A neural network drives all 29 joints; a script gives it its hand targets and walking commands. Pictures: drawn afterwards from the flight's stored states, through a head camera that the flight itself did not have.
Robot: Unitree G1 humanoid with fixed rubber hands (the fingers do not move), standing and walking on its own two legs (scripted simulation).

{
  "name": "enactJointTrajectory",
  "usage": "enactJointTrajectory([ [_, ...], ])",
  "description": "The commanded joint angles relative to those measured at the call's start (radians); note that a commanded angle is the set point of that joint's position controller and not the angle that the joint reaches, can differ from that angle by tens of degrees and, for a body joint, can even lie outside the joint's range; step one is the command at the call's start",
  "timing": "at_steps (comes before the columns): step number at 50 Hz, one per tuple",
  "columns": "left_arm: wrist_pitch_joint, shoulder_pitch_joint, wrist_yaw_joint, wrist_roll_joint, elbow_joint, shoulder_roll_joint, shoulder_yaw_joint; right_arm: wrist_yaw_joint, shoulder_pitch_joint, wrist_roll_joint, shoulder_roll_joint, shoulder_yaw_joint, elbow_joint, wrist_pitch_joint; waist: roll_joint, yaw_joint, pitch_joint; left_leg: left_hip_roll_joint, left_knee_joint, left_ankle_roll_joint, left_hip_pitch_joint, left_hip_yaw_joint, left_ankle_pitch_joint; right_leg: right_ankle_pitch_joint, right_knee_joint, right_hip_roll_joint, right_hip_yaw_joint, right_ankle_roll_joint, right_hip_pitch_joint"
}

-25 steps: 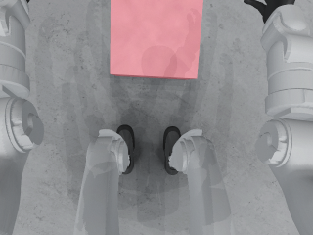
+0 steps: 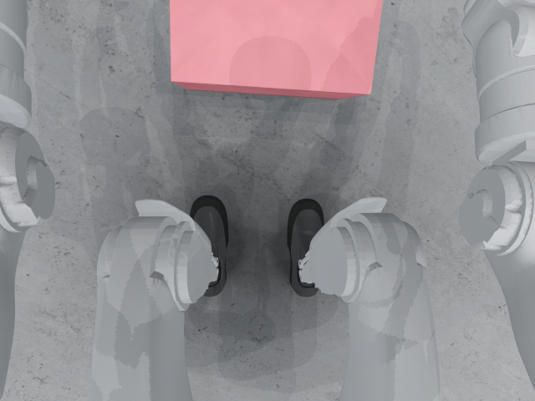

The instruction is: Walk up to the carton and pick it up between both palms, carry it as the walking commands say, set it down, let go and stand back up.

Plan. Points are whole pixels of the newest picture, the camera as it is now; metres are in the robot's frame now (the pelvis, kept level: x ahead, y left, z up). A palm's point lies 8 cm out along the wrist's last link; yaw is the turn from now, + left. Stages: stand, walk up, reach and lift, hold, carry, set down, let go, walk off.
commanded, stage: reach and lift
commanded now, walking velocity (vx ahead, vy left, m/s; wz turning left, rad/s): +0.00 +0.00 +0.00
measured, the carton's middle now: out of the picture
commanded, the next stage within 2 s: none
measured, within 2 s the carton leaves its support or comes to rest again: neither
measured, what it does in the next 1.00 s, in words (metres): lowers itself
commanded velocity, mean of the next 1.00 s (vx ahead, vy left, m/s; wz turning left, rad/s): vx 0.00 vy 0.00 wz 0.00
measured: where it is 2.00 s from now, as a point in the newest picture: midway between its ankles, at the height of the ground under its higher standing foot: (258, 262)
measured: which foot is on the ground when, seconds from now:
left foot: down 0.00-1.00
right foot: down 0.00-1.00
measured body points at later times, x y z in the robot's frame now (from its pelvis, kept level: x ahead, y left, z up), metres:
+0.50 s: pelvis +0.00 +0.00 -0.07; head +0.39 +0.01 +0.15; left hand +0.59 +0.23 -0.24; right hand +0.58 -0.19 -0.24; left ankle +0.12 +0.09 -0.37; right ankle +0.12 -0.10 -0.37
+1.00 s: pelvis +0.01 +0.00 -0.07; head +0.39 +0.02 +0.15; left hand +0.60 +0.21 -0.24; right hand +0.58 -0.19 -0.25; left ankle +0.12 +0.09 -0.37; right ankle +0.12 -0.10 -0.37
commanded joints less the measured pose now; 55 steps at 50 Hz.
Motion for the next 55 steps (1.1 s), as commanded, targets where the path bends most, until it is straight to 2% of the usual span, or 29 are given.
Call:
enactJointTrajectory([
  [1,-0.057,-0.264,0.018,-0.034,-0.074,0.110,-0.031,-0.012,-0.287,0.025,-0.136,0.012,-0.062,-0.055,0.104,-0.018,-1.364,-0.008,-0.053,-0.060,0.836,-0.129,0.354,0.246,-0.066,0.011,0.071,0.047,0.468],
  [2,-0.061,-0.286,0.024,-0.043,-0.162,0.123,-0.041,-0.012,-0.263,0.043,-0.126,0.034,-0.093,-0.057,0.066,-0.049,-1.454,-0.012,-0.039,-0.059,0.896,-0.136,0.428,0.307,-0.056,0.025,0.061,0.055,0.526],
  [3,-0.065,-0.272,0.029,-0.028,-0.108,0.124,-0.015,-0.013,-0.254,0.035,-0.149,0.019,-0.057,-0.067,0.097,-0.017,-1.387,-0.015,-0.019,-0.062,0.859,-0.127,0.420,0.280,-0.046,0.023,0.071,0.047,0.459],
  [4,-0.069,-0.242,0.031,-0.018,-0.068,0.111,-0.011,-0.012,-0.227,0.030,-0.144,0.023,0.011,-0.069,0.081,-0.028,-1.298,-0.015,-0.020,-0.062,0.782,-0.134,0.350,0.249,-0.038,0.019,0.079,0.039,0.461],
  [5,-0.080,-0.250,0.028,-0.016,-0.094,0.111,-0.023,-0.014,-0.237,0.050,-0.101,0.029,-0.049,-0.072,0.116,0.005,-1.309,-0.015,-0.013,-0.058,0.817,-0.114,0.387,0.266,-0.042,0.022,0.097,0.048,0.427],
  [6,-0.087,-0.263,0.036,-0.032,-0.110,0.100,-0.032,-0.018,-0.278,0.045,-0.138,0.023,-0.112,-0.084,0.096,-0.025,-1.345,-0.015,0.007,-0.059,0.834,-0.127,0.402,0.289,-0.012,0.025,0.074,0.055,0.439],
  [8,-0.099,-0.290,0.054,-0.030,-0.086,0.138,-0.021,-0.027,-0.266,0.035,-0.154,0.020,-0.007,-0.089,0.105,-0.035,-1.291,-0.010,0.030,-0.051,0.791,-0.138,0.408,0.286,0.008,0.022,0.098,0.042,0.410],
  [11,-0.097,-0.287,0.067,-0.059,-0.100,0.120,-0.059,-0.029,-0.278,0.057,-0.146,0.048,-0.036,-0.098,0.067,-0.034,-1.279,-0.019,0.020,-0.051,0.789,-0.155,0.357,0.254,0.038,0.010,0.070,0.038,0.407],
  [14,-0.103,-0.308,0.060,-0.076,-0.052,0.133,-0.060,-0.030,-0.335,0.097,-0.148,0.084,-0.003,-0.104,0.064,0.006,-1.234,-0.009,0.062,-0.048,0.756,-0.152,0.345,0.250,0.070,0.003,0.098,0.037,0.425],
  [15,-0.107,-0.321,0.057,-0.085,-0.019,0.122,-0.062,-0.030,-0.333,0.092,-0.153,0.078,0.018,-0.110,0.043,-0.027,-1.170,-0.007,0.053,-0.042,0.687,-0.151,0.286,0.202,0.067,0.000,0.096,0.040,0.399],
  [16,-0.107,-0.318,0.054,-0.093,-0.014,0.117,-0.073,-0.024,-0.357,0.115,-0.118,0.108,0.010,-0.112,0.036,0.006,-1.157,-0.007,0.058,-0.047,0.683,-0.137,0.288,0.208,0.080,-0.002,0.100,0.037,0.411],
  [17,-0.111,-0.336,0.048,-0.119,-0.019,0.091,-0.105,-0.027,-0.383,0.119,-0.130,0.104,-0.003,-0.116,0.059,-0.023,-1.197,0.000,0.072,-0.049,0.727,-0.148,0.326,0.238,0.094,-0.003,0.089,0.043,0.430],
  [18,-0.114,-0.358,0.053,-0.113,-0.035,0.125,-0.073,-0.030,-0.407,0.118,-0.145,0.122,-0.002,-0.123,0.018,-0.020,-1.183,-0.003,0.083,-0.049,0.678,-0.144,0.320,0.245,0.092,-0.007,0.098,0.038,0.457],
  [23,-0.120,-0.351,0.050,-0.101,-0.001,0.157,-0.056,-0.044,-0.342,0.084,-0.159,0.094,0.047,-0.124,0.024,-0.049,-1.098,-0.005,0.094,-0.048,0.585,-0.134,0.251,0.239,0.094,-0.002,0.113,0.046,0.454],
  [27,-0.123,-0.281,0.050,-0.093,0.055,0.123,-0.072,-0.046,-0.341,0.095,-0.131,0.097,0.060,-0.126,0.065,-0.016,-1.037,-0.003,0.093,-0.045,0.594,-0.131,0.250,0.225,0.113,0.001,0.120,0.038,0.407],
  [29,-0.118,-0.252,0.038,-0.088,0.050,0.077,-0.071,-0.037,-0.284,0.080,-0.103,0.110,0.110,-0.120,0.047,-0.023,-0.989,-0.012,0.091,-0.049,0.565,-0.133,0.257,0.243,0.107,-0.003,0.120,0.033,0.378],
  [31,-0.125,-0.247,0.033,-0.081,0.072,0.083,-0.062,-0.025,-0.309,0.107,-0.067,0.136,0.103,-0.123,0.017,0.008,-1.003,-0.011,0.099,-0.044,0.554,-0.124,0.272,0.258,0.101,0.002,0.123,0.039,0.408],
  [32,-0.126,-0.224,0.031,-0.089,0.086,0.062,-0.082,-0.019,-0.293,0.114,-0.072,0.128,0.114,-0.126,0.038,-0.019,-1.013,-0.005,0.102,-0.053,0.581,-0.128,0.286,0.263,0.109,0.002,0.119,0.037,0.411],
  [33,-0.131,-0.261,0.028,-0.089,0.044,0.039,-0.079,-0.017,-0.303,0.114,-0.064,0.132,0.100,-0.126,0.059,-0.009,-1.014,-0.007,0.095,-0.055,0.567,-0.132,0.281,0.259,0.111,0.004,0.131,0.030,0.414],
  [36,-0.145,-0.291,0.042,-0.080,-0.031,0.095,-0.050,-0.031,-0.333,0.091,-0.081,0.141,0.037,-0.142,-0.002,-0.010,-1.096,-0.022,0.121,-0.044,0.573,-0.115,0.327,0.332,0.115,0.018,0.119,0.043,0.476],
  [38,-0.149,-0.273,0.054,-0.075,0.005,0.087,-0.067,-0.047,-0.335,0.086,-0.096,0.100,0.042,-0.143,0.052,-0.026,-1.048,-0.009,0.122,-0.049,0.556,-0.126,0.312,0.328,0.117,0.025,0.128,0.043,0.445],
  [39,-0.157,-0.297,0.064,-0.062,-0.052,0.111,-0.030,-0.051,-0.364,0.079,-0.106,0.105,0.010,-0.150,0.011,0.010,-1.098,-0.030,0.115,-0.048,0.556,-0.128,0.341,0.359,0.126,0.024,0.135,0.044,0.492],
  [42,-0.155,-0.337,0.077,-0.076,-0.042,0.107,-0.068,-0.054,-0.359,0.117,-0.076,0.125,0.037,-0.136,0.069,0.025,-1.119,-0.018,0.105,-0.042,0.611,-0.121,0.307,0.300,0.124,0.030,0.128,0.034,0.477],
  [46,-0.141,-0.329,0.067,-0.106,-0.003,0.039,-0.107,-0.045,-0.350,0.113,-0.050,0.131,0.077,-0.138,0.063,-0.018,-1.003,-0.020,0.082,-0.044,0.588,-0.138,0.253,0.221,0.102,0.021,0.118,0.030,0.392],
  [47,-0.141,-0.342,0.065,-0.096,-0.012,0.031,-0.103,-0.044,-0.379,0.128,-0.056,0.138,0.046,-0.134,0.093,0.012,-1.030,-0.018,0.082,-0.053,0.631,-0.138,0.267,0.226,0.101,0.025,0.120,0.034,0.396],
  [49,-0.138,-0.313,0.062,-0.096,0.035,0.001,-0.126,-0.041,-0.389,0.137,-0.025,0.156,0.054,-0.141,0.086,0.018,-1.029,-0.015,0.093,-0.050,0.633,-0.124,0.274,0.224,0.094,0.026,0.118,0.038,0.389],
  [50,-0.139,-0.334,0.063,-0.114,0.030,-0.008,-0.128,-0.039,-0.400,0.118,-0.042,0.139,0.042,-0.146,0.037,-0.022,-1.032,-0.021,0.084,-0.043,0.622,-0.139,0.255,0.201,0.090,0.027,0.107,0.040,0.399],
  [54,-0.142,-0.315,0.058,-0.090,0.055,-0.035,-0.104,-0.030,-0.385,0.139,0.007,0.189,0.075,-0.148,0.035,0.006,-1.002,-0.022,0.086,-0.049,0.628,-0.141,0.278,0.232,0.095,0.028,0.116,0.038,0.401],
  [55,-0.148,-0.276,0.061,-0.085,0.050,-0.083,-0.130,-0.025,-0.393,0.141,0.028,0.189,0.034,-0.151,0.075,0.051,-1.000,-0.033,0.084,-0.045,0.649,-0.137,0.329,0.250,0.107,0.036,0.118,0.034,0.370],
])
